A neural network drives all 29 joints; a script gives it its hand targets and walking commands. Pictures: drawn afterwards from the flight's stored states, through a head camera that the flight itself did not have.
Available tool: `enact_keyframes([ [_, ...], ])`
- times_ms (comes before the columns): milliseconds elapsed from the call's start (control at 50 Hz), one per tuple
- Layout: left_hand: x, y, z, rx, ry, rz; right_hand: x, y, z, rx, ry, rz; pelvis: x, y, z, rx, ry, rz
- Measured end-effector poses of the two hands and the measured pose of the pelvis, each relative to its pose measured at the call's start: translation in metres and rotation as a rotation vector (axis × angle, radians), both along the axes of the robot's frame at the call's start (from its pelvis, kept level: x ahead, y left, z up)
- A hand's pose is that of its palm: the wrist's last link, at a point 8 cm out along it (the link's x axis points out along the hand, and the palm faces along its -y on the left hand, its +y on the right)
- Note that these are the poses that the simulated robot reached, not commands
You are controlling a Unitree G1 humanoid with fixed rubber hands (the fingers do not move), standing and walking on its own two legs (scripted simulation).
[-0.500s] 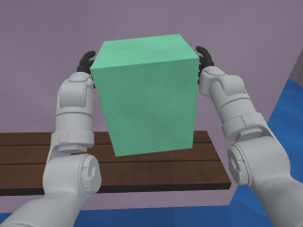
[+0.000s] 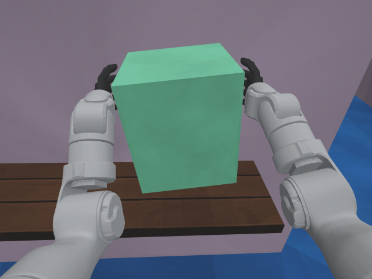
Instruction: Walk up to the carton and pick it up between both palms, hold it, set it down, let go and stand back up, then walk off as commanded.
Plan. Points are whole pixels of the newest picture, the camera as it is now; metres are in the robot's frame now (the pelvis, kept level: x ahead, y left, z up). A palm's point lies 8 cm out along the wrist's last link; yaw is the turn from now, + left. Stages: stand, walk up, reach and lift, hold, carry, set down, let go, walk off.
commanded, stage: hold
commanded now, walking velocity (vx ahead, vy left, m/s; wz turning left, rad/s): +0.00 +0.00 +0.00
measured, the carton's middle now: (181, 116) +0.38 -0.01 +0.24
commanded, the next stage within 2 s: set down in 0.20 s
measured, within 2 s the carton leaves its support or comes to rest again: neither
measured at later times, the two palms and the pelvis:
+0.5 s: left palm (96, 79) +0.38 +0.16 +0.33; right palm (249, 77) +0.36 -0.14 +0.33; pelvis +0.00 +0.00 +0.00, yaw +1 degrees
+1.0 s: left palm (109, 108) +0.41 +0.15 +0.25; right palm (241, 121) +0.37 -0.14 +0.23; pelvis +0.01 +0.02 +0.00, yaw +1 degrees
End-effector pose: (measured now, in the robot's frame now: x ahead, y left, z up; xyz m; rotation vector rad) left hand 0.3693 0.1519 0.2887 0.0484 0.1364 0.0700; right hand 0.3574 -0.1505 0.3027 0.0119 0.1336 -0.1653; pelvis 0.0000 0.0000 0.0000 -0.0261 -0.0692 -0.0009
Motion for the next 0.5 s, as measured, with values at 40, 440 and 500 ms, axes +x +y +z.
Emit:
enact_keyframes([
  [40,0.000,0.000,0.000,-0.001,0.000,0.000,0.000,0.000,0.000,0.001,0.000,0.000,0.000,0.000,0.000,0.000,-0.001,-0.001],
  [440,0.004,0.006,0.027,-0.035,-0.090,-0.002,0.000,0.007,0.024,0.030,-0.096,-0.008,-0.005,0.001,0.001,0.004,-0.022,0.015],
  [500,0.011,0.011,0.038,-0.035,-0.121,-0.009,0.004,0.012,0.030,0.047,-0.139,-0.013,-0.004,0.002,0.002,0.009,-0.032,0.017],
])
